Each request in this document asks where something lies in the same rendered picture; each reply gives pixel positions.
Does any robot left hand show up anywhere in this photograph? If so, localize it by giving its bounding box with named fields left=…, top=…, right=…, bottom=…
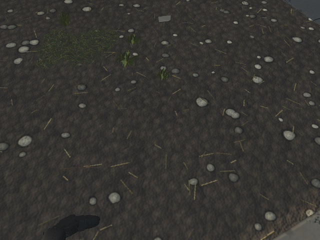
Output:
left=41, top=214, right=100, bottom=240

